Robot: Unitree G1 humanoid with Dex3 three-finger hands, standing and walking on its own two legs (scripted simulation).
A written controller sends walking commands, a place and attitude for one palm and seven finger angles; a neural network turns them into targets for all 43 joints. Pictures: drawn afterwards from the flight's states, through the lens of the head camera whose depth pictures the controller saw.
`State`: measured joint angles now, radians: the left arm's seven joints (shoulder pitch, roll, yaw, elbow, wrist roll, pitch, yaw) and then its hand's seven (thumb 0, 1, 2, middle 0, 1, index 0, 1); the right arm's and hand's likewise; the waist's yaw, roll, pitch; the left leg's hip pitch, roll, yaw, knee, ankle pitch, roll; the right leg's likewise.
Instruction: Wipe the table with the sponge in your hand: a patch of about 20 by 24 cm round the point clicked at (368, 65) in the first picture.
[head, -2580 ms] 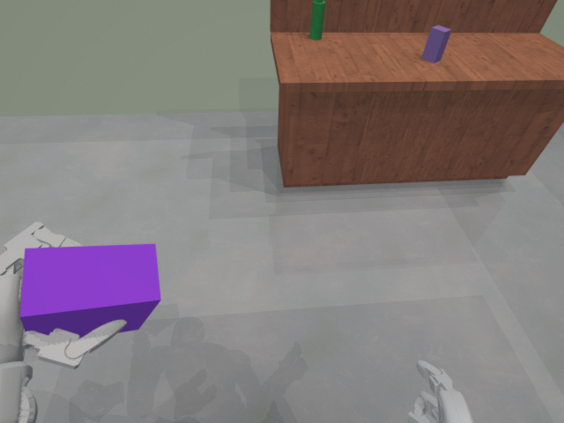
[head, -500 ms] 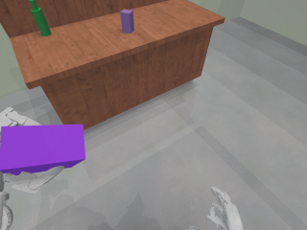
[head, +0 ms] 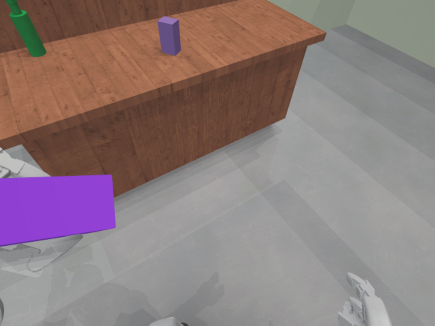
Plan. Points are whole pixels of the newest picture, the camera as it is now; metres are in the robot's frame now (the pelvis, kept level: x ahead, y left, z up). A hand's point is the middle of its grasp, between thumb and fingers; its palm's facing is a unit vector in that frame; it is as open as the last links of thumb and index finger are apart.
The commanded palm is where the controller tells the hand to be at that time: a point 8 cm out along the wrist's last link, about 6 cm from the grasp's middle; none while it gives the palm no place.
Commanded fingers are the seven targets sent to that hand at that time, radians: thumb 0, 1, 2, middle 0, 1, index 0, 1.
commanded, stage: walk to a spot facing it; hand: left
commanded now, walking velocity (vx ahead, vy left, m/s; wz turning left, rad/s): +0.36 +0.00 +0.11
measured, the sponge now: (67, 210) +0.22 +0.21 +0.18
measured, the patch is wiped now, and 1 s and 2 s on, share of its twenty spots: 0.00 0.00 0.00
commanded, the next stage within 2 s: take the last steps up to it in 0.40 s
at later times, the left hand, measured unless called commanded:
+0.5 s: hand (97, 147) +0.32 +0.21 +0.18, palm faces +0.51 -0.75 -0.42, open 10.0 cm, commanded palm +0.25 +0.25 +0.20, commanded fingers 0.00 0.10 1.30 -1.20 -1.60 -1.20 -1.60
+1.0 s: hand (101, 119) +0.37 +0.21 +0.19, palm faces +0.62 -0.65 -0.44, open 10.0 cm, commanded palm +0.32 +0.24 +0.20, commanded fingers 0.00 0.10 1.30 -1.20 -1.60 -1.20 -1.60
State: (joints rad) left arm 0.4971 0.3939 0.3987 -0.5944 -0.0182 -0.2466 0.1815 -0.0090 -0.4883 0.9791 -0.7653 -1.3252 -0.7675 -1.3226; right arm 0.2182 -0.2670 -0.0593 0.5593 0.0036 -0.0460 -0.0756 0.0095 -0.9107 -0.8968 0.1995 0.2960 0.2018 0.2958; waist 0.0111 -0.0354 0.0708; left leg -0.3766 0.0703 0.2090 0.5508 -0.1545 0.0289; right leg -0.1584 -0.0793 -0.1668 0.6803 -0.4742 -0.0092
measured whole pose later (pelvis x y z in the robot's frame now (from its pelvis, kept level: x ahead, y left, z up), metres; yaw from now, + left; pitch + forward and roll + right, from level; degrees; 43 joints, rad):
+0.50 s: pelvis +0.13 -0.05 +0.01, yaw +8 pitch -1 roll +1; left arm 0.42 0.31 0.33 -0.47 0.00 -0.20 0.15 -0.01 -0.49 0.98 -0.77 -1.33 -0.77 -1.32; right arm 0.19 -0.23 -0.01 0.68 0.01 -0.04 -0.06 0.01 -0.91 -0.90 0.21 0.30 0.21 0.30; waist 0.00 0.03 0.08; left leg -0.49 0.06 0.08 1.15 -0.46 -0.02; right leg -0.24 -0.13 -0.22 0.61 -0.32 0.00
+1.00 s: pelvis +0.23 -0.07 +0.00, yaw +13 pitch -2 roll +0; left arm 0.45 0.36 0.35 -0.48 -0.01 -0.21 0.15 -0.01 -0.49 0.98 -0.77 -1.33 -0.77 -1.33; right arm 0.21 -0.14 0.03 0.62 0.01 -0.08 -0.06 0.01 -0.90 -0.90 0.21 0.30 0.21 0.30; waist 0.04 0.05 0.02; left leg -0.36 0.09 0.07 0.79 -0.44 0.00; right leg -0.33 -0.07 -0.15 0.66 -0.29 -0.01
